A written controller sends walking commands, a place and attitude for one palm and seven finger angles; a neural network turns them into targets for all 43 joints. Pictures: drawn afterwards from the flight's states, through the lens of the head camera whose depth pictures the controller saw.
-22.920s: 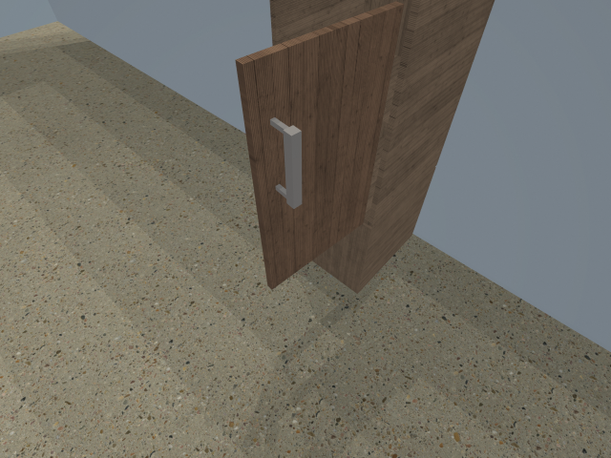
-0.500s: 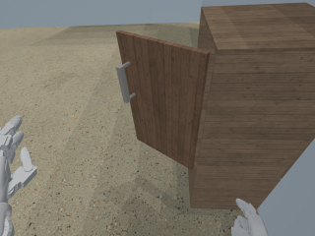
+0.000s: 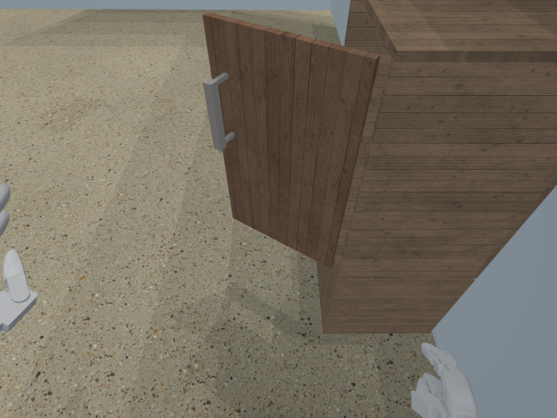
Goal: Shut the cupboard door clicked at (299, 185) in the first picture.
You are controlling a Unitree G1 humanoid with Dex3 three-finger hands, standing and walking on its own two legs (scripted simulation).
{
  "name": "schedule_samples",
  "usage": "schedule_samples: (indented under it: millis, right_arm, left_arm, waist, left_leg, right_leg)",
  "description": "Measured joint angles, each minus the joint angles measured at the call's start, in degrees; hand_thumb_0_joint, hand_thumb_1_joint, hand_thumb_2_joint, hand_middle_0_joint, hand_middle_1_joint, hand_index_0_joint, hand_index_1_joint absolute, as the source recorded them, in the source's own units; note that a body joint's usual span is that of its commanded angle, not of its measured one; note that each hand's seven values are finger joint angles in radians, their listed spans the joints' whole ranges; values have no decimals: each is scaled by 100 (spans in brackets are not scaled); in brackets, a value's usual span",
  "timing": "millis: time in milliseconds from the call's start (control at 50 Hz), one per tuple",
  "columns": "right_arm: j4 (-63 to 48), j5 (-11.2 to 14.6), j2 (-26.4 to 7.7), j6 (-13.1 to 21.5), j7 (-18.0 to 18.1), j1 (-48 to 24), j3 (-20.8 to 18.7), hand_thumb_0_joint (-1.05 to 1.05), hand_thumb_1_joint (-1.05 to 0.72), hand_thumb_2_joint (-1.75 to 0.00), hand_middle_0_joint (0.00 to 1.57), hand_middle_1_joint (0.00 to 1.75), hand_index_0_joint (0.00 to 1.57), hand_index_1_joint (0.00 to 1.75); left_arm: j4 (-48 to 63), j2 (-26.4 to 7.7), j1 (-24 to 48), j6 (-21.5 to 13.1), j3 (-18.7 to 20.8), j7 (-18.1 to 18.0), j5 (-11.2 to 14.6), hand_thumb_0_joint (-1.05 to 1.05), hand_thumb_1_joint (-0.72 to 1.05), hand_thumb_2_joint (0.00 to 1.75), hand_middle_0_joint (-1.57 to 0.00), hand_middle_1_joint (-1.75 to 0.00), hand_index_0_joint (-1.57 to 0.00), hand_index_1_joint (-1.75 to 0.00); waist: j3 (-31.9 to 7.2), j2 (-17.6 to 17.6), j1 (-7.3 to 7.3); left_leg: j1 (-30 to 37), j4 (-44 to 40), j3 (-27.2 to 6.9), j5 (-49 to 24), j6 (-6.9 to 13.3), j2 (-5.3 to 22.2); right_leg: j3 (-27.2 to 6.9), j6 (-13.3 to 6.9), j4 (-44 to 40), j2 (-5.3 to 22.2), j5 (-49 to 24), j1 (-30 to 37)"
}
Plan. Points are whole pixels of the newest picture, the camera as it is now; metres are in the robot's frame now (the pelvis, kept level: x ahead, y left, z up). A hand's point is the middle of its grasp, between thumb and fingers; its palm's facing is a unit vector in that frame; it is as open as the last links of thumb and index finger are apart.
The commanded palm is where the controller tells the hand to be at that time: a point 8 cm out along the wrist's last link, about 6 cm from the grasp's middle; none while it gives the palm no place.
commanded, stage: step back with the hand held close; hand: left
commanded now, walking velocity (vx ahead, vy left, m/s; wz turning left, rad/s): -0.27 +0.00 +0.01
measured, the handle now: (221, 113) +0.70 +0.17 +0.07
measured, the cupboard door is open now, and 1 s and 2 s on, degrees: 57 57 57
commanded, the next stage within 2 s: stop stepping back and stand still in 0.84 s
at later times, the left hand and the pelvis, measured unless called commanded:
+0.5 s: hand out of the picture +0.13 +0.26 +0.17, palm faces +0.45 -0.75 -0.48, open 7.4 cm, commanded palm +0.06 +0.30 +0.18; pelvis -0.06 -0.01 -0.01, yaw +3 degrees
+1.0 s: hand out of the picture +0.04 +0.27 +0.17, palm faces +0.44 -0.78 -0.44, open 7.4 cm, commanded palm -0.01 +0.30 +0.18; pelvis -0.15 +0.00 -0.01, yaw +0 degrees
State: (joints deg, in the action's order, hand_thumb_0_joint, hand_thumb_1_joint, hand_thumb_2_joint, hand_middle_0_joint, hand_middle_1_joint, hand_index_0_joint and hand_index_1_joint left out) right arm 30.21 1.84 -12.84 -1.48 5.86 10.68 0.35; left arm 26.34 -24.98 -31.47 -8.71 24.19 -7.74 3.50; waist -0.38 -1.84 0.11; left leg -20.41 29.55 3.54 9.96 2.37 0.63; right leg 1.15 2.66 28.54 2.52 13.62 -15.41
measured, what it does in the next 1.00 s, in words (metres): walks backwards: left foot, then right foot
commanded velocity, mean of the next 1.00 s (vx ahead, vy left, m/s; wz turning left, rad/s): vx -0.33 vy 0.00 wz -0.05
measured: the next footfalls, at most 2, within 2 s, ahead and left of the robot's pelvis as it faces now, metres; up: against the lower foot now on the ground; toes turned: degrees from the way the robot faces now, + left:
left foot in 0.74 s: -0.01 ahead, +0.11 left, +0.00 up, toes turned +4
right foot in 0.98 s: -0.22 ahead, -0.13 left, +0.00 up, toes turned +1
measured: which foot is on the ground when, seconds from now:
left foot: down 0.00-0.60, up 0.62-0.72, down 0.74-1.00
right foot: down 0.00-0.78, up 0.80-0.96, down 0.98-1.00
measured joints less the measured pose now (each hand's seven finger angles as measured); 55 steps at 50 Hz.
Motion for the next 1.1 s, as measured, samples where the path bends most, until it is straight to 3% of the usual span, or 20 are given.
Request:
schedule_samples:
  millis: [300, 380, 480, 520, 580, 640, 700, 740, 800, 900, 980, 1020, 1100]
  right_arm:
    - [466, -148, 15, 487, -45, 252, 25, 1, -90, -90, 20, 30, 21, 30]
    - [508, -145, 1, 515, -41, 243, 11, 1, -90, -90, 20, 30, 21, 30]
    - [402, -127, 55, 611, -39, 277, -14, 1, -90, -90, 20, 30, 20, 30]
    - [378, -138, 83, 640, -63, 302, -25, 1, -90, -90, 20, 30, 20, 30]
    - [436, -138, 72, 654, -118, 171, -63, 1, -90, -90, 20, 30, 20, 30]
    - [592, -152, 85, 602, -164, 121, -94, 1, -90, -90, 20, 30, 20, 30]
    - [700, -195, 74, 478, -139, 127, -88, 1, -90, -90, 20, 30, 20, 30]
    - [661, -198, 28, 441, -87, 123, -71, 1, -90, -90, 20, 30, 20, 30]
    - [627, -143, 101, 440, -26, -83, -82, 1, -90, -90, 20, 30, 20, 30]
    - [404, -185, 258, 649, -131, -78, -31, 1, -90, -90, 20, 30, 20, 30]
    - [421, -225, 353, 816, -237, -66, 75, 1, -90, -90, 20, 30, 21, 30]
    - [451, -249, 376, 864, -261, -185, 122, 1, -90, -90, 20, 30, 21, 30]
    - [558, -190, 270, 760, -221, -212, 81, 1, -90, -90, 20, 30, 21, 30]
  left_arm:
    - [104, 274, 137, -390, -74, -181, -121, 1, 89, 90, -21, -30, -21, -30]
    - [77, 175, 194, -469, -71, -217, -132, 1, 89, 90, -21, -30, -21, -30]
    - [64, -98, 217, -559, 132, -130, -180, 1, 89, 89, -22, -30, -21, -30]
    - [78, -199, 153, -621, 249, -73, -197, 1, 89, 89, -22, -30, -21, -30]
    - [158, -124, 41, -669, 300, -48, -117, 1, 89, 89, -22, -30, -21, -30]
    - [319, -29, -128, -613, 124, -107, -90, 1, 89, 89, -21, -30, -21, -30]
    - [364, 80, -142, -527, -83, -162, -149, 1, 89, 89, -22, -30, -21, -30]
    - [327, 102, -23, -494, -132, -184, -170, 1, 89, 89, -22, -30, -21, -30]
    - [135, 6, 335, -505, -18, -166, -165, 1, 89, 89, -22, -30, -21, -30]
    - [44, 14, 326, -431, 197, -58, -141, 1, 89, 90, -21, -30, -21, -30]
    - [375, 52, 58, -526, 227, -29, -45, 2, 89, 90, -21, -30, -21, -30]
    - [494, 17, 19, -566, 238, -19, -18, 1, 89, 90, -21, -30, -21, -30]
    - [503, 37, 73, -439, -71, -6, 45, 1, 89, 90, -21, -30, -21, -30]
  waist:
    - [15, 51, -115]
    - [19, 61, -16]
    - [73, 48, 220]
    - [5, 74, 250]
    - [92, 9, 152]
    - [61, 145, -20]
    - [-102, 285, -129]
    - [-192, 238, -126]
    - [2, 318, -98]
    - [-90, 96, -14]
    - [-292, 228, -101]
    - [-233, 369, -163]
    - [50, 132, -44]
  left_leg:
    - [-478, 411, -205, 211, -83, 86]
    - [-518, 351, -217, 20, -59, 101]
    - [-642, 291, -327, -396, 8, 113]
    - [-825, 407, -296, -345, 18, 132]
    - [-962, 468, -289, -205, -62, 204]
    - [-999, 873, -264, 601, -253, 73]
    - [-733, 1198, -273, 899, -312, -74]
    - [-320, 632, -330, 538, -261, -13]
    - [-333, 406, -284, -7, -74, -52]
    - [-589, 268, -386, -159, -26, 190]
    - [-916, 68, -239, -432, -103, 282]
    - [-1049, -27, -54, -590, -132, 287]
    - [-855, -230, -89, -854, -168, 395]
  right_leg:
    - [107, -109, 170, -142, -235, -339]
    - [81, -108, 145, -183, -270, -389]
    - [-137, -129, 551, -460, -75, -398]
    - [-227, -179, 642, -543, 354, -277]
    - [-233, -227, 618, -607, 248, -373]
    - [-345, -227, 564, -504, 131, -410]
    - [-460, -163, 408, -363, -3, -436]
    - [-432, -94, 350, -362, -92, -527]
    - [-460, -25, 407, -320, -237, -633]
    - [-309, -96, 1511, -707, 474, -442]
    - [-178, -185, 492, -634, 569, 413]
    - [-258, -303, -280, -537, 972, 655]
    - [-235, -310, -234, -656, 699, 692]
